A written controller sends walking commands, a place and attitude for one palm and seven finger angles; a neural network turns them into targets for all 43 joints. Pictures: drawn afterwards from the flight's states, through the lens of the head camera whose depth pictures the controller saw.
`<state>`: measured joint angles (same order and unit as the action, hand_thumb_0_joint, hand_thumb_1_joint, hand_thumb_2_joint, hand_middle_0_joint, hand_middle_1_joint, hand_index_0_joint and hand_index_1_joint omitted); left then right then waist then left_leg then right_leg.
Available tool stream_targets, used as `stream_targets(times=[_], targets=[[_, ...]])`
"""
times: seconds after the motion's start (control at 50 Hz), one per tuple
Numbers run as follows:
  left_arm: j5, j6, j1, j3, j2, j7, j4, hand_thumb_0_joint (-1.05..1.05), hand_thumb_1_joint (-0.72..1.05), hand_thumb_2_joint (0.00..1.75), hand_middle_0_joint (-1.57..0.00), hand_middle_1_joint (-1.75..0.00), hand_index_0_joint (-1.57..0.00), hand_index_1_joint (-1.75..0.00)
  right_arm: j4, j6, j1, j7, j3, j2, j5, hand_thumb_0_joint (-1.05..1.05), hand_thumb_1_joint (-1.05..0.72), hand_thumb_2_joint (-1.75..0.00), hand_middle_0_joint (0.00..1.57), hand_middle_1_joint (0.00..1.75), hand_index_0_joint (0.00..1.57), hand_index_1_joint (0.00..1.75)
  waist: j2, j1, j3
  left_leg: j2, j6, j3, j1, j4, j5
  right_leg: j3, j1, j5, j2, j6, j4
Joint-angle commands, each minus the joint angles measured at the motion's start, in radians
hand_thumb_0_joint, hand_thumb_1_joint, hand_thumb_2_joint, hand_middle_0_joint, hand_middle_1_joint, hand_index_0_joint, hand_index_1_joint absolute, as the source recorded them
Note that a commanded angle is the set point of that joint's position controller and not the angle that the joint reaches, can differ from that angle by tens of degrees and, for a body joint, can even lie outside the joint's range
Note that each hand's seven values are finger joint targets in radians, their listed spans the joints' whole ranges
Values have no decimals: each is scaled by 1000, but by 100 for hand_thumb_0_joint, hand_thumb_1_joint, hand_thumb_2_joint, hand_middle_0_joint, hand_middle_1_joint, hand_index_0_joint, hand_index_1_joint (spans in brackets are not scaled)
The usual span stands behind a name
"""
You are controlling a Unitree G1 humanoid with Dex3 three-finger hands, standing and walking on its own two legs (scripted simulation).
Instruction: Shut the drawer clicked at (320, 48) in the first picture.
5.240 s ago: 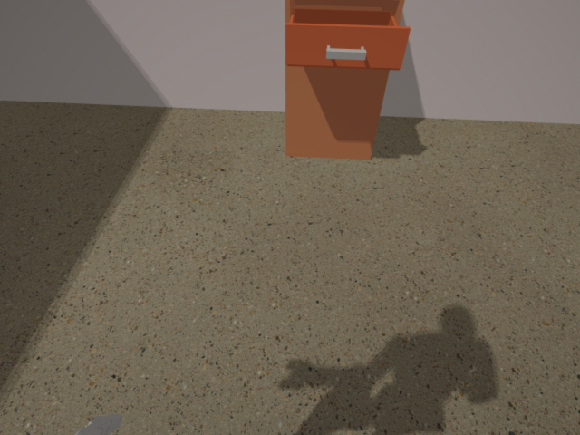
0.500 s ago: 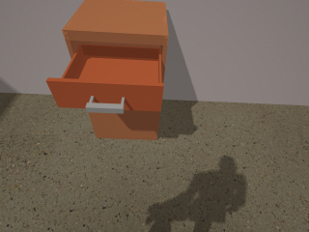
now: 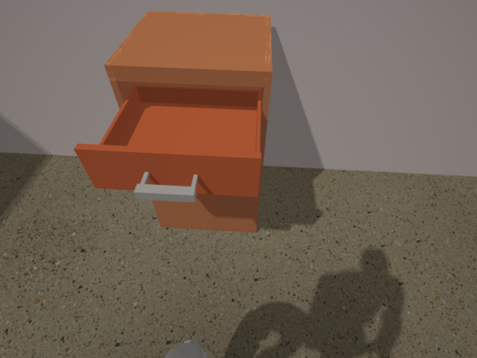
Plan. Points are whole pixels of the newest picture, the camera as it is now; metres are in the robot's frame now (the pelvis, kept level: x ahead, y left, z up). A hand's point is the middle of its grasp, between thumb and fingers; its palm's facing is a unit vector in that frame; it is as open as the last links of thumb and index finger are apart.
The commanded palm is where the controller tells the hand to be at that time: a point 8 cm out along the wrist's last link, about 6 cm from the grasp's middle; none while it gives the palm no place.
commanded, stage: take the last steps up to it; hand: left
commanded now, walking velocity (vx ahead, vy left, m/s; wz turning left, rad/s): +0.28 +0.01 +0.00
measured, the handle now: (168, 185) +0.49 +0.21 -0.05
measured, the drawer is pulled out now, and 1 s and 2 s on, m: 0.30 0.30 0.30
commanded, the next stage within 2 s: come to a stop and stand still in 0.42 s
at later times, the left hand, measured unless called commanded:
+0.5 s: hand (140, 309) +0.24 +0.23 -0.17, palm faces -0.02 -0.98 -0.20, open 7.4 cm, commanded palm none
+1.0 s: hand (141, 304) +0.26 +0.24 -0.19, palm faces -0.04 -0.97 -0.24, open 7.3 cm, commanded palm none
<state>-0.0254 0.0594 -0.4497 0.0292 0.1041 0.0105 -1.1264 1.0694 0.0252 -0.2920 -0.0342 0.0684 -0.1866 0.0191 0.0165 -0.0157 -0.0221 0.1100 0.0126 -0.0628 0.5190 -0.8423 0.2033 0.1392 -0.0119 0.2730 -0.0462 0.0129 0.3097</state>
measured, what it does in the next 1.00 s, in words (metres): walks ahead: left foot, then right foot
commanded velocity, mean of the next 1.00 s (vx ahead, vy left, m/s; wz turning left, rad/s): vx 0.02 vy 0.02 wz -0.02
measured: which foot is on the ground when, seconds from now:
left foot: up 0.00-0.10, down 0.12-0.62, up 0.64-1.00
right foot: down 0.00-0.12, up 0.14-0.58, down 0.60-1.00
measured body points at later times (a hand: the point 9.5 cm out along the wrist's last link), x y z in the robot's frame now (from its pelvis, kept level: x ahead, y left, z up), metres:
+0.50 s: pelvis +0.15 +0.05 +0.00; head +0.16 +0.05 +0.45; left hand +0.24 +0.28 -0.15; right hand +0.12 -0.16 -0.16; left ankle +0.12 +0.15 -0.74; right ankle +0.21 -0.08 -0.71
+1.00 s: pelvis +0.17 +0.05 -0.02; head +0.21 +0.05 +0.43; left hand +0.26 +0.29 -0.17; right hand +0.22 -0.20 -0.16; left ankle +0.17 +0.18 -0.74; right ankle +0.24 -0.08 -0.74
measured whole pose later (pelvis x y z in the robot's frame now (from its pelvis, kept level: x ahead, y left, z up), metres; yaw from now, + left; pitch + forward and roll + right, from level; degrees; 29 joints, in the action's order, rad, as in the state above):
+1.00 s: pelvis +0.17 +0.05 -0.02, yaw -4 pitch -1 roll +0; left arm -0.03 -0.03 -0.15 0.04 0.19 0.04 -1.00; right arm 0.98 0.04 -0.18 0.01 0.06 -0.20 0.01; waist -0.01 -0.01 -0.09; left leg 0.02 0.02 -0.01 0.28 -0.67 0.41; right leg 0.09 -0.37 0.17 -0.07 -0.01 0.56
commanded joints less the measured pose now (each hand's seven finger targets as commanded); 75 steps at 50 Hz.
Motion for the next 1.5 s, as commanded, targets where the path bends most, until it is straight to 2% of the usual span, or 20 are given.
stream_targets(times=[0.0,0.06,0.08,0.1,0.12,0.2,0.26,0.52,0.56,0.6,0.64,0.74,0.92,0.94,0.96,1.0,1.02,1.1,1.18,1.48], targets=[[-5,13,-43,36,184,13,23,0,90,90,-20,-30,-20,-30,-111,-58,139,-3,-7,0,-2,0,-90,-90,20,30,20,30,-178,-27,-118,-22,-15,-44,-49,169,42,-147,-112,-106,-247,-136,-105],[0,1,-16,38,169,11,22,0,90,90,-20,-30,-20,-30,-53,-77,-46,13,3,-45,4,0,-90,-90,20,30,20,30,-93,60,-43,-70,-34,-66,-389,337,-1,-78,-230,-148,-174,-98,138],[7,-2,-40,31,131,6,26,0,90,90,-20,-30,-20,-30,-14,-86,-184,26,22,-124,12,0,-90,-90,20,30,20,30,84,107,65,45,-65,73,-582,399,26,-16,-316,-82,-97,-60,388],[15,-4,-59,21,76,0,50,0,90,90,-20,-30,-20,-30,7,-89,-280,40,45,-227,13,0,-90,-90,20,30,20,30,343,119,139,290,-143,424,-704,533,35,26,-527,290,20,-19,680],[7,-8,3,25,102,4,76,0,90,90,-20,-30,-20,-30,11,-75,-289,48,40,-233,5,0,-90,-90,20,30,20,30,259,125,113,335,-181,485,-656,607,87,-83,-586,314,8,-41,826],[-3,-22,70,32,82,-11,56,0,90,90,-20,-30,-20,-30,-39,-94,-56,56,-7,-69,2,0,-90,-90,20,30,20,30,87,37,-74,216,-146,202,-320,656,-15,-127,-545,53,-91,-29,893],[-2,-42,28,31,61,-9,50,0,90,90,-20,-30,-20,-30,-40,-109,-45,62,-11,-45,-2,0,-90,-90,20,30,20,30,75,-2,-36,190,-160,91,-317,656,-207,-119,-509,-3,-87,-8,828],[0,-42,233,26,85,-7,146,0,90,90,-20,-30,-20,-30,2,-76,-87,61,-2,-84,13,0,-90,-90,20,30,20,30,56,22,-59,176,-164,25,-392,513,-321,-40,-346,-35,-23,-15,289],[-1,-20,101,29,127,7,96,0,90,90,-20,-30,-20,-30,13,-76,-84,62,-17,-47,1,0,-90,-90,20,30,20,30,-63,-37,24,72,-69,-38,-326,323,-295,-93,-97,-397,-52,-13,115],[10,-10,59,35,236,22,68,0,90,90,-20,-30,-20,-30,14,-58,-144,64,-25,0,-20,0,-90,-90,20,30,20,30,-219,-6,147,-57,20,-61,-211,136,328,-328,67,-1073,-341,-173,128],[9,-18,124,35,232,34,83,0,90,90,-20,-30,-20,-30,19,-26,-123,73,-18,13,-27,0,-90,-90,20,30,20,30,-211,4,137,-52,22,-4,-225,-1,417,-306,-19,-1160,-342,-233,121],[-2,-52,228,55,219,52,120,0,90,90,-20,-30,-20,-30,13,11,-76,72,-6,4,-21,0,-90,-90,20,30,20,30,-96,3,94,-74,30,52,-165,-118,340,-250,-100,-901,-313,-236,93],[-12,-78,280,65,249,40,157,0,90,90,-20,-30,-20,-30,-55,11,-39,54,-2,-19,-12,0,-90,-90,20,30,20,30,-199,10,83,-86,28,29,-251,130,212,-255,-219,-316,-249,-183,29],[8,-65,312,15,334,49,205,0,90,90,-20,-30,-20,-30,-133,9,-60,47,-10,-120,9,0,-90,-90,20,30,20,30,-40,90,38,-91,-17,111,-314,359,137,-327,-229,-126,-199,-140,217],[4,-87,302,21,257,49,243,0,90,90,-20,-30,-20,-30,-161,-11,-14,46,22,-80,15,0,-90,-90,20,30,20,30,0,53,139,-68,-15,43,-351,333,187,-201,-365,224,-144,-74,207],[7,-92,291,-2,214,41,265,0,90,90,-20,-30,-20,-30,-221,-9,95,47,20,-180,25,0,-90,-90,20,30,20,30,171,22,55,39,-75,197,-127,508,388,-95,-310,163,-8,-22,334],[11,-88,214,0,198,36,250,0,90,90,-20,-30,-20,-30,-252,-2,174,50,22,-185,24,0,-90,-90,20,30,20,30,124,-28,20,43,-75,141,-8,507,388,-64,-209,106,9,-16,361],[-9,-102,121,-5,218,30,227,0,90,90,-20,-30,-20,-30,-277,7,252,29,2,-184,6,0,-90,-90,20,30,20,30,182,-49,-136,30,-80,175,150,549,535,-80,-225,87,24,-11,398],[-13,-92,103,-3,216,29,237,0,90,90,-20,-30,-20,-30,-267,17,169,27,-4,-173,4,0,-90,-90,20,30,20,30,-11,-14,-128,-10,-73,150,31,478,498,-135,-335,160,17,-17,275],[8,-47,100,-13,183,44,186,0,90,90,-20,-30,-20,-30,-148,-39,51,52,-25,-126,-9,0,-90,-90,20,30,20,30,-21,22,12,-10,-62,162,-313,440,-125,-212,-273,-197,-29,-26,200]])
